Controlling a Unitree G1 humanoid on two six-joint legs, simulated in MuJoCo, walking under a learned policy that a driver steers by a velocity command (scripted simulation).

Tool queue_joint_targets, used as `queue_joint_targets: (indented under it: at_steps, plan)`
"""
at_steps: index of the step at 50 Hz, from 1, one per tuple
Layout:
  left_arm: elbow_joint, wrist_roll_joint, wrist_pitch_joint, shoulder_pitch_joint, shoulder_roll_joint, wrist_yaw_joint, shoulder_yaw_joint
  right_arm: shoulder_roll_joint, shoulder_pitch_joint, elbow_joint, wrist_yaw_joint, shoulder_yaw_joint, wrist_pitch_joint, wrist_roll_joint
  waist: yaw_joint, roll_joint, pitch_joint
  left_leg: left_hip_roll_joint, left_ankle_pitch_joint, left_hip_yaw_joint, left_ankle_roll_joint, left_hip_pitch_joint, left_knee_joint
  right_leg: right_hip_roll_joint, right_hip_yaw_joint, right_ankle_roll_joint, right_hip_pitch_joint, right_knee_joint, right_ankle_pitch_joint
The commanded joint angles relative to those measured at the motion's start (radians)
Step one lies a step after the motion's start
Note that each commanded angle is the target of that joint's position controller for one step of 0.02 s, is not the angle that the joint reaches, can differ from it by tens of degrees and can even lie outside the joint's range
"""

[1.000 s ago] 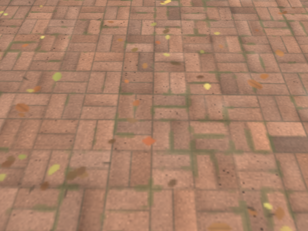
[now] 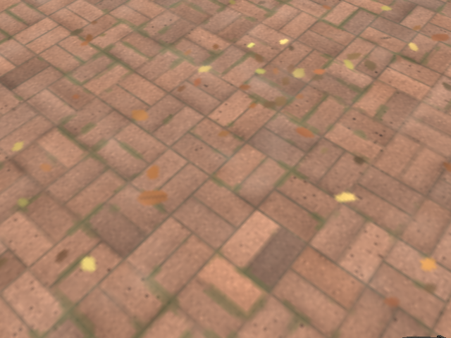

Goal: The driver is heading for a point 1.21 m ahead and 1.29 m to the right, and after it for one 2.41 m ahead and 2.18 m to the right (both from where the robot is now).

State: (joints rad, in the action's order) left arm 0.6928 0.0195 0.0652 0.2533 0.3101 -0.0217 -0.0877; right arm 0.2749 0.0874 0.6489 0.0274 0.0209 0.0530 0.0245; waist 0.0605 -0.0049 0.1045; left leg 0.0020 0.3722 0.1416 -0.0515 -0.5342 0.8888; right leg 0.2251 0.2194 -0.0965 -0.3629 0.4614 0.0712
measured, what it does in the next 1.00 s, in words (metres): walks ahead, turning right: left foot, then right foot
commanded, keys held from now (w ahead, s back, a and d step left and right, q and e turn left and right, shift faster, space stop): e+shift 0.02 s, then w+e+shift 0.06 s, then w+shift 0.50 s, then w+e+shift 0.42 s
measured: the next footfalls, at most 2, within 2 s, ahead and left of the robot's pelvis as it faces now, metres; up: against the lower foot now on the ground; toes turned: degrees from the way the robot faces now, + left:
left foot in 0.12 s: +0.11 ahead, +0.15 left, +0.00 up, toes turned -17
right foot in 0.58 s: +0.20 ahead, -0.15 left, +0.00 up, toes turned -17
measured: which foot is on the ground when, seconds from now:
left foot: up 0.00-0.10, down 0.12-0.60, up 0.62-0.96, down 0.98-1.00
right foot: down 0.00-0.12, up 0.14-0.56, down 0.58-0.98, up 1.00-1.00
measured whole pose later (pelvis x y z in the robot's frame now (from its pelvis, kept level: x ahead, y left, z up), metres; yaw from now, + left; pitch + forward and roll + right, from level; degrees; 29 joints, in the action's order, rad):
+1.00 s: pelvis +0.45 -0.14 -0.02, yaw -33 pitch +3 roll +0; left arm 0.87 0.00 -0.07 0.52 0.32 -0.01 -0.06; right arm 0.29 -0.02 0.60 -0.01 0.01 -0.07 0.05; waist 0.11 -0.01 0.02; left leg 0.04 0.14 -0.01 0.00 -0.54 0.62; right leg 0.08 0.22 -0.09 0.02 0.67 0.52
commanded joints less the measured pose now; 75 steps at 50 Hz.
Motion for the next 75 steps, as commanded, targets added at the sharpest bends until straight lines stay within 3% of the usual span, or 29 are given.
queue_joint_targets:
  at_steps: [1,3,5,6,7,8,12,25,28,29,30,31,33,36,40,45,48,49,50,51,53,58,64,68,70,71,72,73,75]
  plan:
    - [-0.076,0.004,-0.009,-0.024,0.181,0.000,-0.057,0.105,0.013,-0.053,0.004,0.032,-0.012,-0.008,-0.024,-0.080,-0.171,-0.055,-0.027,-0.015,0.014,0.093,-0.083,-0.254,0.387,-0.100,0.088,-0.152,0.149]
    - [-0.084,0.009,-0.006,-0.046,0.183,-0.011,-0.060,0.111,0.035,-0.045,-0.001,0.033,-0.024,-0.006,-0.038,-0.108,-0.195,-0.079,0.016,-0.021,0.025,0.227,-0.186,-0.228,0.435,-0.090,0.013,-0.180,0.482]
    - [-0.112,0.010,-0.009,-0.150,0.162,-0.018,-0.054,0.117,0.190,0.003,0.007,0.041,-0.036,-0.020,-0.151,-0.139,-0.168,-0.083,0.006,-0.051,0.056,0.543,-0.412,-0.174,0.400,-0.019,-0.233,-0.164,0.654]
    - [-0.107,0.001,-0.020,-0.130,0.102,-0.008,-0.038,0.172,0.254,0.025,0.023,0.059,-0.045,-0.018,-0.180,-0.007,-0.149,0.021,0.071,0.010,0.074,0.671,-0.566,-0.084,0.261,0.050,-0.363,0.014,0.686]
    - [-0.135,-0.026,-0.030,-0.107,0.017,0.002,-0.010,0.288,0.226,0.004,0.028,0.080,-0.054,0.007,-0.155,0.274,-0.184,0.341,0.382,0.407,0.145,0.666,-0.720,0.035,0.010,0.082,-0.451,0.363,0.568]
    - [-0.135,0.013,-0.044,-0.144,0.109,0.004,-0.020,0.280,0.123,-0.007,0.021,0.086,-0.056,0.028,-0.113,0.149,-0.101,0.354,0.431,0.522,0.181,0.484,-0.757,-0.055,0.016,0.091,-0.463,0.505,0.333]
    - [-0.064,0.030,-0.052,0.008,0.098,-0.043,-0.005,0.156,0.068,-0.008,-0.019,0.050,-0.085,0.011,-0.026,0.117,-0.101,0.187,0.261,0.235,0.150,0.327,-0.727,-0.096,-0.046,0.100,-0.336,0.728,0.147]
    - [-0.160,0.011,-0.090,-0.328,0.076,-0.058,0.053,0.209,0.357,0.125,-0.045,0.082,-0.119,-0.007,-0.173,0.194,0.002,0.232,0.096,0.059,0.212,0.367,-0.791,-0.218,-0.274,0.075,-0.125,0.100,0.218]
    - [-0.094,0.021,-0.113,-0.104,0.092,-0.025,0.041,0.199,0.347,0.155,-0.047,0.075,-0.115,-0.022,-0.035,0.111,-0.068,0.211,-0.371,-0.048,0.211,0.251,-0.554,-0.163,-0.308,-0.001,0.273,-0.032,0.185]
    - [-0.019,0.033,-0.123,0.138,0.148,-0.008,0.014,0.173,0.310,0.137,-0.047,0.064,-0.127,-0.022,0.088,0.016,-0.226,0.139,-0.498,-0.129,0.186,0.111,-0.246,-0.230,-0.204,-0.029,0.592,-0.018,0.260]
    - [0.008,0.046,-0.124,0.315,0.281,0.010,-0.019,0.073,0.246,0.050,-0.053,0.034,-0.142,-0.029,0.153,-0.249,-0.373,0.023,-0.115,-0.218,0.129,-0.207,0.143,-0.533,0.269,-0.109,0.845,-0.139,0.722]
    - [0.001,0.022,-0.128,0.277,0.273,0.016,-0.015,0.124,0.154,0.022,-0.044,0.048,-0.146,-0.002,0.135,-0.189,-0.303,-0.018,0.073,-0.123,0.137,-0.387,0.295,-0.572,0.541,-0.139,0.765,-0.246,0.774]
    - [0.002,0.010,-0.121,0.166,0.179,0.012,0.008,0.140,0.132,0.022,-0.056,0.049,-0.151,0.019,0.044,-0.052,-0.153,0.085,-0.069,-0.097,0.126,-0.395,0.312,-0.489,0.311,-0.139,0.583,-0.202,0.543]
    - [0.018,-0.005,-0.129,0.121,0.114,0.018,0.026,0.111,0.151,0.020,-0.078,0.036,-0.122,0.049,-0.045,-0.109,-0.036,0.121,-0.073,-0.110,0.058,-0.278,0.180,-0.381,0.192,-0.156,0.330,-0.320,0.449]
    - [0.037,-0.013,-0.152,0.106,0.122,0.019,0.013,0.104,-0.020,-0.062,-0.089,0.024,-0.104,0.028,-0.058,-0.086,0.044,0.100,-0.247,-0.136,-0.006,-0.187,-0.071,-0.332,0.140,-0.179,0.154,-0.394,0.264]
    - [0.063,-0.028,-0.167,0.134,0.183,0.018,-0.011,0.116,-0.088,-0.082,-0.080,0.019,-0.106,0.001,-0.055,-0.069,-0.003,0.031,-0.380,-0.150,0.028,0.168,-0.291,-0.357,0.130,-0.123,0.137,-0.354,-0.148]
    - [0.081,-0.014,-0.160,0.122,0.233,0.012,-0.023,0.201,0.263,0.010,-0.027,0.062,-0.112,0.008,-0.236,-0.004,-0.239,-0.009,-0.178,-0.178,0.068,0.640,-0.304,-0.274,0.056,-0.055,0.102,0.184,-0.511]
    - [0.065,-0.007,-0.168,0.117,0.147,0.010,0.001,0.280,0.466,0.029,0.000,0.086,-0.116,0.033,-0.315,0.083,-0.377,0.194,0.149,0.019,0.090,0.881,-0.325,-0.200,-0.003,-0.039,-0.065,0.544,-0.261]
    - [0.015,-0.050,-0.166,0.205,-0.008,0.015,0.036,0.359,0.465,0.028,-0.001,0.098,-0.119,0.065,-0.216,0.376,-0.495,0.480,0.577,0.549,0.149,1.002,-0.563,-0.101,-0.072,-0.025,-0.310,0.850,0.451]
    - [0.014,-0.032,-0.153,0.136,0.069,0.018,0.034,0.288,0.337,0.010,-0.005,0.092,-0.113,0.041,-0.186,0.309,-0.385,0.458,0.622,0.696,0.164,0.851,-0.677,-0.163,-0.092,-0.042,-0.399,0.934,0.343]
    - [0.029,-0.001,-0.129,0.043,0.102,-0.001,0.024,0.153,0.220,0.015,-0.013,0.062,-0.113,0.032,-0.144,0.104,-0.177,0.380,0.308,0.345,0.165,0.621,-0.640,-0.272,-0.129,-0.037,-0.395,0.880,0.212]
    - [-0.037,0.014,-0.065,-0.091,0.014,-0.051,0.045,0.081,0.252,0.108,-0.033,0.041,-0.155,-0.003,-0.074,0.103,-0.020,0.314,-0.111,-0.068,0.127,0.439,-0.735,-0.344,-0.159,-0.002,-0.431,0.817,0.141]
    - [-0.127,0.008,-0.066,-0.290,0.020,-0.090,0.065,0.133,0.233,0.150,-0.023,0.052,-0.181,0.001,-0.035,0.036,0.063,0.226,-0.489,-0.415,0.102,0.391,-0.837,-0.304,-0.326,-0.046,-0.276,0.392,-0.110]
    - [-0.072,-0.004,-0.076,-0.144,0.079,-0.063,0.042,0.242,0.280,0.151,-0.008,0.075,-0.137,0.003,0.066,0.092,-0.086,0.256,-1.367,-0.453,0.093,0.613,-0.501,-0.156,-0.422,-0.111,-0.038,0.310,0.018]
    - [0.048,-0.004,-0.077,0.243,0.159,-0.031,-0.007,0.271,0.220,0.119,-0.007,0.085,-0.101,0.011,0.230,0.088,-0.273,0.276,-1.336,-0.409,0.105,0.474,0.020,-0.101,-0.354,-0.157,0.398,0.252,0.143]
    - [0.076,-0.008,-0.068,0.244,0.205,-0.002,-0.036,0.207,0.244,0.129,-0.021,0.073,-0.099,0.024,0.179,-0.033,-0.240,0.158,-0.542,-0.390,0.077,0.231,0.356,-0.149,-0.222,-0.173,0.559,0.214,0.243]
    - [0.031,0.006,-0.054,0.114,0.312,0.005,-0.050,0.074,0.301,0.040,-0.036,0.040,-0.109,0.025,0.005,-0.275,-0.238,-0.005,0.153,-0.326,0.014,-0.170,0.734,-0.370,0.273,-0.287,0.709,0.111,0.197]
    - [-0.002,0.008,-0.045,0.158,0.331,0.004,-0.062,0.143,0.208,-0.042,-0.032,0.040,-0.138,0.012,0.063,-0.157,-0.381,-0.010,0.094,-0.111,0.019,-0.320,0.771,-0.453,0.577,-0.378,0.801,-0.114,0.378]
    - [0.033,0.001,-0.065,0.126,0.248,0.019,-0.048,0.156,0.125,-0.038,-0.027,0.030,-0.166,0.011,0.000,0.046,-0.135,0.084,-0.028,-0.076,0.030,-0.302,0.562,-0.433,0.497,-0.298,0.513,-0.236,0.332]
